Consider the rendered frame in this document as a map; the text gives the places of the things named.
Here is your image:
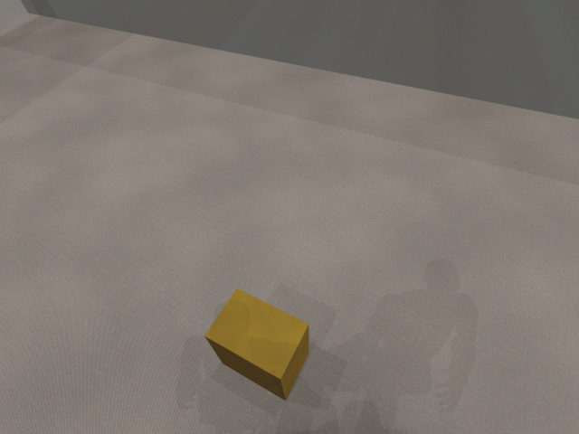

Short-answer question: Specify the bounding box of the carton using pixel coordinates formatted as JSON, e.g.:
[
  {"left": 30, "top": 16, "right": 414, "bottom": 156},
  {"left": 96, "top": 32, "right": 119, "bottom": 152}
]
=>
[{"left": 205, "top": 288, "right": 308, "bottom": 401}]

